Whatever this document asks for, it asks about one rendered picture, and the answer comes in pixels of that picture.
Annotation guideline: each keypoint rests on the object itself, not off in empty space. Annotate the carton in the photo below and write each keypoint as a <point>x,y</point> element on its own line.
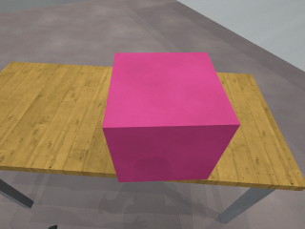
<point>167,116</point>

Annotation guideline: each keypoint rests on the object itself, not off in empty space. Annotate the table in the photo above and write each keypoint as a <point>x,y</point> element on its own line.
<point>51,119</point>

